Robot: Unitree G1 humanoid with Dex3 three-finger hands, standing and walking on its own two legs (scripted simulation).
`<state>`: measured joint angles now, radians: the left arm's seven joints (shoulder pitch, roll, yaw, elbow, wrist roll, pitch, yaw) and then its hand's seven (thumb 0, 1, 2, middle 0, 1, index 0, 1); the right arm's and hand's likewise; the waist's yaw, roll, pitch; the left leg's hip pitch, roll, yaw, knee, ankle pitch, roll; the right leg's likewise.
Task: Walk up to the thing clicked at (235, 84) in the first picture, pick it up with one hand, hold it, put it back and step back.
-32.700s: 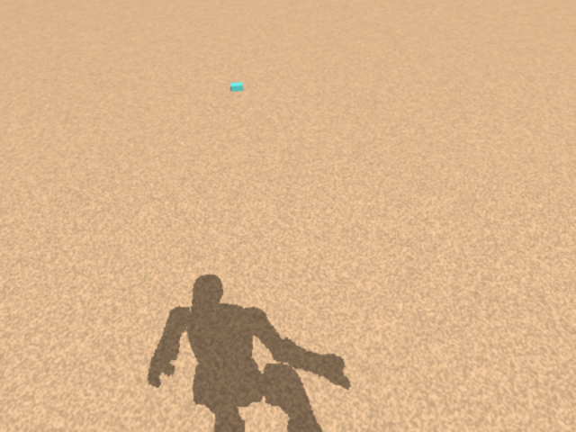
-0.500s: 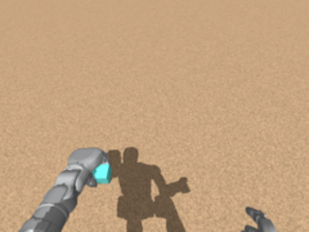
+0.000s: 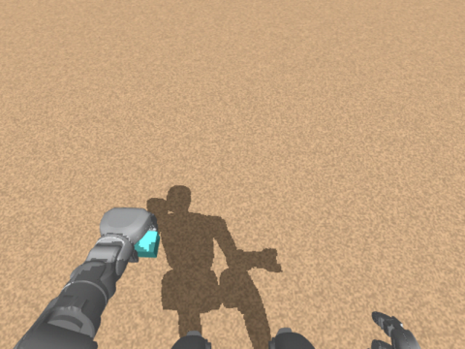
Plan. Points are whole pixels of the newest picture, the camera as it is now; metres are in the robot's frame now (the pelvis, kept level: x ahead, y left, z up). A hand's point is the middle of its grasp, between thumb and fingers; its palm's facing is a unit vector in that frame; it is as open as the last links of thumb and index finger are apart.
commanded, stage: crouch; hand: left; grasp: from above
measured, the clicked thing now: (138, 243) +0.34 +0.21 -0.12
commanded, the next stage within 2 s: lower in 1.66 s
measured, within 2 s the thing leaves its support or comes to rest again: neither
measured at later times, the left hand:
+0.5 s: hand (163, 251) +0.40 +0.21 -0.34, palm faces -0.46 +0.05 -0.88, open 7.3 cm
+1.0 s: hand (173, 256) +0.43 +0.21 -0.49, palm faces -0.47 +0.01 -0.88, open 7.3 cm
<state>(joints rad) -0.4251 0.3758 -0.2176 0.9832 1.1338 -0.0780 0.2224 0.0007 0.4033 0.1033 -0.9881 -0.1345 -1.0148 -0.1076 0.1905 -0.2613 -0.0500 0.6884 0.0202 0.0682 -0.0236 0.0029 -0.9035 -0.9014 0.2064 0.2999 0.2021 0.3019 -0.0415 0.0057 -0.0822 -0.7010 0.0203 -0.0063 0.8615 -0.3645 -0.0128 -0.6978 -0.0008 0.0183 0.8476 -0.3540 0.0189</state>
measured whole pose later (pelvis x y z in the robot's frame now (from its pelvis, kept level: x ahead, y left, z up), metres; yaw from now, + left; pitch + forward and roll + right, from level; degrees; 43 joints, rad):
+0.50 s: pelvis -0.04 +0.01 -0.20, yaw -2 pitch +35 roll -3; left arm -0.81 0.45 -0.07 1.30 1.17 -0.04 0.33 0.00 0.41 0.10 -0.98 -0.14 -1.00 -0.12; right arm 0.26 -0.22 -0.04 0.74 -0.05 0.00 0.00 0.00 -0.90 -0.90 0.21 0.30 0.20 0.30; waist -0.18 0.06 -0.21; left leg -1.75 0.01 -0.04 1.76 -0.62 0.01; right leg -1.73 0.01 0.01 1.72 -0.60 0.04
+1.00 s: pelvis -0.05 +0.01 -0.32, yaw -4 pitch +39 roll -6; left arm -0.96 0.57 -0.01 1.36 1.23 -0.09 0.35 0.00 0.40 0.12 -0.97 -0.15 -0.99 -0.13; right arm 0.15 -0.25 0.00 0.71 -0.11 -0.04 0.09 0.00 -0.91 -0.90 0.21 0.30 0.20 0.30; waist -0.23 0.02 -0.14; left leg -2.13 0.00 -0.09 2.15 -0.70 -0.01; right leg -2.09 0.02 -0.03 2.08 -0.68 0.04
